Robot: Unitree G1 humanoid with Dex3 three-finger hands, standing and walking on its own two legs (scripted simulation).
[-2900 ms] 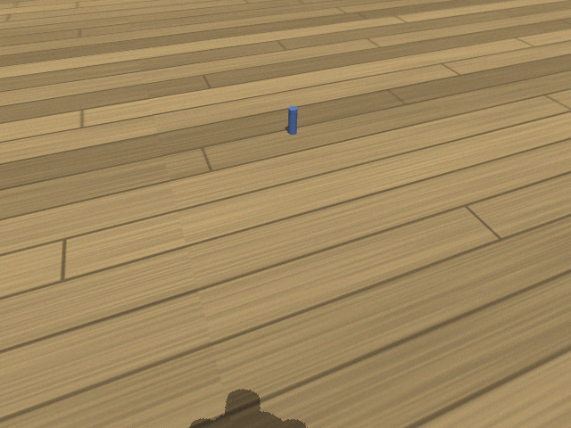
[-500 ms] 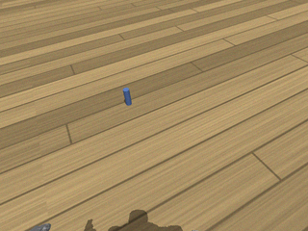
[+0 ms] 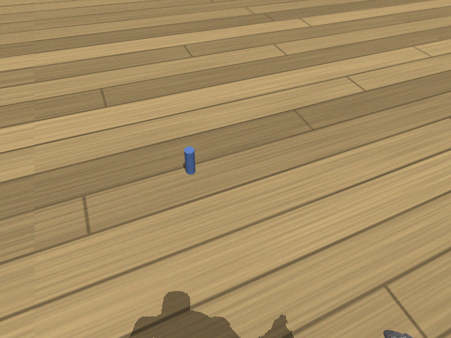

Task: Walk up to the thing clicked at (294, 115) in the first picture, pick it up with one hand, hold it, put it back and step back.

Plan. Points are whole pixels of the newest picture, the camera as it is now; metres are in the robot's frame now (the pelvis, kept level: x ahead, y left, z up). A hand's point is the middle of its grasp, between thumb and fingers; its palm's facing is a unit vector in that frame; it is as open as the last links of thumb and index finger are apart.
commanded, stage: walk up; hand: left
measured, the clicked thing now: (190, 160) +1.12 +0.23 -0.67
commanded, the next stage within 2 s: none
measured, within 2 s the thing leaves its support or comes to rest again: neither
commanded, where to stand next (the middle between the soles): +0.76 +0.02 m, yaw -2 degrees
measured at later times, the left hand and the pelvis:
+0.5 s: hand (129, 244) +0.34 +0.23 -0.11, palm faces -0.06 -0.91 -0.40, open 7.4 cm; pelvis +0.22 -0.03 +0.00, yaw -1 degrees
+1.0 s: hand (109, 221) +0.42 +0.31 -0.15, palm faces -0.03 -0.94 -0.35, open 7.4 cm; pelvis +0.40 +0.03 +0.01, yaw +1 degrees
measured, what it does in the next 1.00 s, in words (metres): walks ahead: right foot, then left foot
